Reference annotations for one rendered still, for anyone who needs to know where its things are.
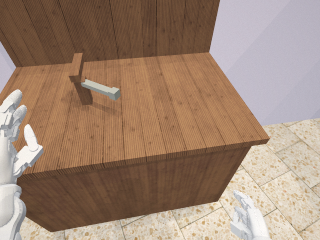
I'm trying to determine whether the left robot hand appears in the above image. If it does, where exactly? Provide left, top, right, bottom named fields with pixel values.
left=0, top=89, right=44, bottom=186

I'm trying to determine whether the right robot hand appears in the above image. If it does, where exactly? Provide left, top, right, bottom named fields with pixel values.
left=230, top=190, right=270, bottom=240

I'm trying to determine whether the counter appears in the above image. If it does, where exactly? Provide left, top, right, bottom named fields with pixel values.
left=0, top=0, right=270, bottom=233

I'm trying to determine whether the tap lever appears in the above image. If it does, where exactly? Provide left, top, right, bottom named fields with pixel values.
left=81, top=79, right=121, bottom=101

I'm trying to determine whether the left robot forearm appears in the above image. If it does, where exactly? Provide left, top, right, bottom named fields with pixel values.
left=0, top=184, right=27, bottom=240

